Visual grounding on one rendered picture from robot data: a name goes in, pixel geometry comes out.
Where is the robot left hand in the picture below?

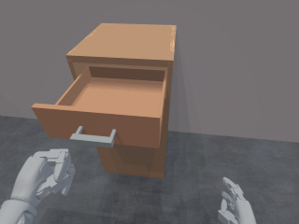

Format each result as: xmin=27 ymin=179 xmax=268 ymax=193
xmin=10 ymin=148 xmax=76 ymax=207

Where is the robot right hand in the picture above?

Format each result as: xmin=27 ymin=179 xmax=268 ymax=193
xmin=218 ymin=177 xmax=257 ymax=224

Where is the handle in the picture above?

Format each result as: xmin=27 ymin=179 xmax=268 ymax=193
xmin=70 ymin=126 xmax=117 ymax=148

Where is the drawer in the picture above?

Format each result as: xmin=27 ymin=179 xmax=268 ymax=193
xmin=31 ymin=65 xmax=167 ymax=148

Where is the left robot forearm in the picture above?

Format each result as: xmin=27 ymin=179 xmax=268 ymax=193
xmin=0 ymin=199 xmax=37 ymax=224

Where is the cabinet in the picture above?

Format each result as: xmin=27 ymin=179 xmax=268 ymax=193
xmin=65 ymin=23 xmax=177 ymax=179

